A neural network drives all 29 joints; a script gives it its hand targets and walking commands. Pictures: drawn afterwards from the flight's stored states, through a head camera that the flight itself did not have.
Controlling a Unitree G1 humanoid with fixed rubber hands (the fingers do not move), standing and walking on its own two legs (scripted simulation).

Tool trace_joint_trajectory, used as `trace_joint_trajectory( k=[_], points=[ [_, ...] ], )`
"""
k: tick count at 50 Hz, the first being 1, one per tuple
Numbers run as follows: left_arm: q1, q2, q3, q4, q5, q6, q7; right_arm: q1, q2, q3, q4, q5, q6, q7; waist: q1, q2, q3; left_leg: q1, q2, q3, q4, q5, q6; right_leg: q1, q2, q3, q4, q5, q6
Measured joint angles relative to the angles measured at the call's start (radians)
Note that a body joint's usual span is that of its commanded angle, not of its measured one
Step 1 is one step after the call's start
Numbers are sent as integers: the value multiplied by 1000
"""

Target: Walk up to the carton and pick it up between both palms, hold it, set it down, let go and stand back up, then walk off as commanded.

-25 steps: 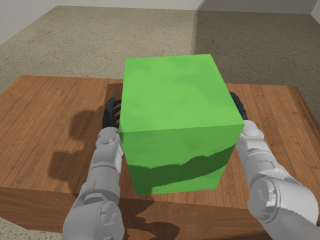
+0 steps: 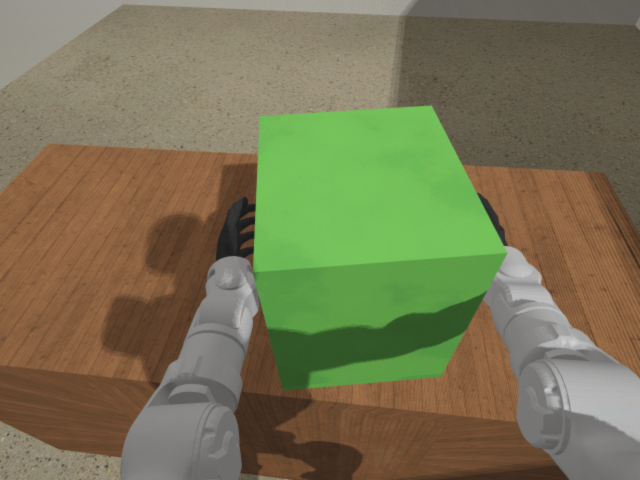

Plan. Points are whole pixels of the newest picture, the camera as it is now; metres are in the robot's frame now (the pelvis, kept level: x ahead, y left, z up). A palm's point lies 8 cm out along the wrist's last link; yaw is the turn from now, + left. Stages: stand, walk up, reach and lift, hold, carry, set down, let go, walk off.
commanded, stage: set down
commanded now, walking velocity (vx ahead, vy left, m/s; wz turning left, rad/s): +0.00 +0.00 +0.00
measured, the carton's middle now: (354, 252) +0.44 +0.02 +0.03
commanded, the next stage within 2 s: none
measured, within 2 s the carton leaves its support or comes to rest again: neither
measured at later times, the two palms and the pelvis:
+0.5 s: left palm (230, 272) +0.38 +0.18 +0.05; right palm (502, 241) +0.45 -0.18 +0.07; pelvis +0.00 +0.00 +0.00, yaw +0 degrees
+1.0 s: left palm (222, 318) +0.31 +0.18 +0.05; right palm (541, 307) +0.36 -0.22 +0.04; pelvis -0.02 -0.01 +0.00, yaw +0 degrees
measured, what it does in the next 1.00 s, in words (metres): stands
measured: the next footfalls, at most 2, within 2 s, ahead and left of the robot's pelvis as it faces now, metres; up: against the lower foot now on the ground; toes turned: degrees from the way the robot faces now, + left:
none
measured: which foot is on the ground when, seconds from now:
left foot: down 0.00-1.00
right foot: down 0.00-1.00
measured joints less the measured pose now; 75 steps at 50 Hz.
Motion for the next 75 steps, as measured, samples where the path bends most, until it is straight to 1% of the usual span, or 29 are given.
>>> trace_joint_trajectory(
  k=[4, 6, 10, 14, 18, 20, 25, 30, 32, 34, 39, 44, 48, 53, 56, 60, 63, 69, 75],
  points=[
    [-29, 30, -94, 79, -81, -37, 32, -7, -37, 112, 21, 121, 5, -13, 11, 0, 0, -8, 0, 0, 0, 0, 0, -8, 0, 0, 0, 0, 0],
    [-45, 34, -119, 117, -108, -54, 38, -17, -57, 159, 38, 166, 6, -16, 20, 0, 0, -15, 0, 0, 0, 0, 0, -15, 0, 0, 0, 0, -1],
    [-54, 35, -149, 160, -143, -77, 42, -44, -82, 217, 70, 227, 3, -20, 31, 0, 0, -31, 0, 0, 0, 0, -2, -31, 0, 0, 0, 0, -1],
    [-51, 35, -152, 172, -145, -97, 42, -52, -96, 268, 70, 269, -27, -21, 36, 0, 0, -44, 2, 0, 0, 0, -3, -44, 1, 0, 0, 0, -1],
    [9, 36, -152, 58, -145, -104, 38, -51, -104, 287, 73, 291, -68, -21, 32, 0, 0, -44, 3, 0, 0, 0, -7, -44, 3, -1, 0, 0, -1],
    [27, 36, -152, 30, -145, -104, 33, -46, -115, 295, 73, 297, -84, -21, 32, 0, 0, -44, 4, 0, 0, 0, -7, -44, 3, -1, 0, 0, -1],
    [88, 36, -152, -43, -145, -103, 12, -17, -139, 330, 73, 342, -111, -20, 29, 0, 0, -44, 4, 0, 0, 2, -7, -44, 3, -1, 0, 3, -1],
    [202, 36, -153, -174, -145, -97, 7, 63, -152, 340, 46, 384, -137, 11, 20, 0, 0, -44, 4, 0, 0, 9, -7, -44, 3, -1, 0, 11, -3],
    [249, 36, -154, -223, -145, -97, 7, 113, -158, 341, 12, 388, -149, 19, 17, 0, 0, -44, 4, 0, 0, 13, -7, -44, 4, -1, 0, 14, -5],
    [275, 36, -155, -241, -145, -95, 6, 156, -167, 341, -16, 388, -152, 28, 16, 0, 0, -44, 4, 0, 0, 18, -7, -44, 4, -1, 0, 18, -7],
    [288, 35, -160, -223, -145, -91, 6, 227, -181, 341, -92, 388, -120, 47, 12, 0, 0, -44, 5, 0, 0, 29, -7, -45, 5, -1, 0, 30, -8],
    [289, 35, -177, -211, -148, -82, 6, 233, -183, 341, -120, 388, -87, 65, 4, -1, 0, -44, 6, 0, 0, 36, -7, -45, 6, -1, 0, 37, -9],
    [333, 36, -190, -301, -148, -70, 7, 267, -183, 341, -185, 389, -88, 72, -5, -3, 0, -44, 6, 0, 0, 37, -7, -45, 6, -1, 0, 38, -9],
    [386, 35, -192, -381, -148, -40, 6, 319, -184, 340, -214, 389, -97, 79, -16, -7, 0, -44, 6, 0, 0, 37, -7, -45, 6, -1, 0, 38, -9],
    [419, 36, -192, -401, -148, -34, 6, 362, -188, 340, -235, 388, -103, 80, -23, -7, 0, -44, 6, 0, 0, 37, -7, -45, 6, -1, 0, 38, -10],
    [482, 36, -192, -456, -148, -34, 6, 444, -193, 340, -318, 389, -123, 84, -37, -8, 0, -44, 6, 0, 0, 37, -6, -45, 6, -1, 0, 38, -10],
    [512, 35, -192, -467, -148, -34, 6, 486, -195, 340, -340, 388, -130, 84, -44, -9, 0, -44, 6, 0, 0, 37, -5, -45, 6, -1, 0, 38, -10],
    [593, 36, -202, -543, -148, -38, 6, 573, -198, 339, -403, 389, -143, 91, -56, -14, 0, -44, 6, 0, 0, 37, -5, -45, 6, -1, 0, 39, -10],
    [621, 35, -213, -580, -148, -38, 6, 622, -202, 332, -471, 388, -148, 100, -64, -20, 0, -44, 6, 0, 0, 38, -5, -45, 6, -1, 0, 40, -10]
  ],
)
